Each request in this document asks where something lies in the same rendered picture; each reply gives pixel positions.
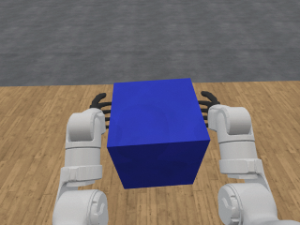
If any robot left upper arm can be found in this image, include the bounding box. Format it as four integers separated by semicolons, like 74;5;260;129
52;189;109;225

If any left robot hand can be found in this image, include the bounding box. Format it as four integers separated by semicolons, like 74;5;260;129
89;93;112;129

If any right robot forearm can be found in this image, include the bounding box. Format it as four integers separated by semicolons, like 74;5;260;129
207;104;278;216

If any left robot forearm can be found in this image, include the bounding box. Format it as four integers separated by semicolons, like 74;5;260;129
52;108;106;225

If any robot right upper arm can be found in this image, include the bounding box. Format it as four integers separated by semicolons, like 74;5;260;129
217;183;300;225

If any right robot hand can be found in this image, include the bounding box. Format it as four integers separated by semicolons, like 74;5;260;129
198;91;220;128

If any carton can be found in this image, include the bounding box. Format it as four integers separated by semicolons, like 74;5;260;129
107;78;211;189

